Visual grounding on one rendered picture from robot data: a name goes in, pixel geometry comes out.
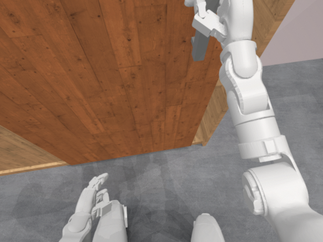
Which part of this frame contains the right robot hand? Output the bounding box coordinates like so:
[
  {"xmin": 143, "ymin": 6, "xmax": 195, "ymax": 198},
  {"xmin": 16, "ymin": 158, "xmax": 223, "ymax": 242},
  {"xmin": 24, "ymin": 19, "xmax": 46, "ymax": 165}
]
[{"xmin": 184, "ymin": 0, "xmax": 253, "ymax": 49}]

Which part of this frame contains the robot left thigh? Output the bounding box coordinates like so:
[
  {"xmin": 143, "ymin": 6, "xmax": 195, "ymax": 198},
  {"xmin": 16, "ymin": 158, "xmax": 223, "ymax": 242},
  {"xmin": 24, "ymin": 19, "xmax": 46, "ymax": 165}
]
[{"xmin": 92, "ymin": 204, "xmax": 128, "ymax": 242}]

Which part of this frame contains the handle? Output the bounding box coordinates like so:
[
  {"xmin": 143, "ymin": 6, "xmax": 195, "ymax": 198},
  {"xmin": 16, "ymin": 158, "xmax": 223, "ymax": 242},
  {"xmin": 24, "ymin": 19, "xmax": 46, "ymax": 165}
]
[{"xmin": 191, "ymin": 0, "xmax": 220, "ymax": 62}]

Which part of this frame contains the wardrobe door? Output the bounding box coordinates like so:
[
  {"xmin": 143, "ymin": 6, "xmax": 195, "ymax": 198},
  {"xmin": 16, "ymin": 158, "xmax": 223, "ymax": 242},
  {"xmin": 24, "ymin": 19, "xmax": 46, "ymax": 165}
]
[
  {"xmin": 0, "ymin": 125, "xmax": 63, "ymax": 171},
  {"xmin": 0, "ymin": 0, "xmax": 223, "ymax": 165}
]

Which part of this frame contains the robot left forearm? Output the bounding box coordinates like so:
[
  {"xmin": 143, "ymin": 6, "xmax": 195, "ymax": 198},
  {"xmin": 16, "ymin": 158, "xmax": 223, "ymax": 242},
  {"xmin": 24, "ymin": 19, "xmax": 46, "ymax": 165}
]
[{"xmin": 59, "ymin": 212, "xmax": 92, "ymax": 242}]

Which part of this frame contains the robot right upper arm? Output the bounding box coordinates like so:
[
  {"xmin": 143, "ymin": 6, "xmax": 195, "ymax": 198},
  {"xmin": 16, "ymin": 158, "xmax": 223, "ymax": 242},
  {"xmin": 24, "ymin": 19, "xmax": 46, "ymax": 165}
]
[{"xmin": 242, "ymin": 162, "xmax": 323, "ymax": 242}]

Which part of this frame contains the robot right forearm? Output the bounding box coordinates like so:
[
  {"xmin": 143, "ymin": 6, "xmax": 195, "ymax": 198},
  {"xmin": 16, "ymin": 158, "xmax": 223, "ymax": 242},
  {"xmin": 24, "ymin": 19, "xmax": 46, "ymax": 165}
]
[{"xmin": 219, "ymin": 40, "xmax": 309, "ymax": 202}]

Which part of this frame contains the robot right thigh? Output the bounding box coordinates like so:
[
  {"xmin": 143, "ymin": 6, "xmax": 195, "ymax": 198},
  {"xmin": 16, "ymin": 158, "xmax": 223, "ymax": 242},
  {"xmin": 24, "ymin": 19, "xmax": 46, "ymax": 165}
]
[{"xmin": 191, "ymin": 215, "xmax": 225, "ymax": 242}]

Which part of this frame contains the robot thigh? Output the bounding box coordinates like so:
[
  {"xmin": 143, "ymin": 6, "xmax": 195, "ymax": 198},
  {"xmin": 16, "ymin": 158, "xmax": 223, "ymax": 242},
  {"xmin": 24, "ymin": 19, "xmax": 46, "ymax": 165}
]
[
  {"xmin": 92, "ymin": 204, "xmax": 128, "ymax": 242},
  {"xmin": 191, "ymin": 215, "xmax": 225, "ymax": 242}
]

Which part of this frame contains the left robot hand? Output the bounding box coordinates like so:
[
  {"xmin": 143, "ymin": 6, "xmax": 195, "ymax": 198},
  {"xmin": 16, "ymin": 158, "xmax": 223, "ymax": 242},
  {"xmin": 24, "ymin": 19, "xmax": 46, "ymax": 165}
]
[{"xmin": 75, "ymin": 173, "xmax": 112, "ymax": 220}]

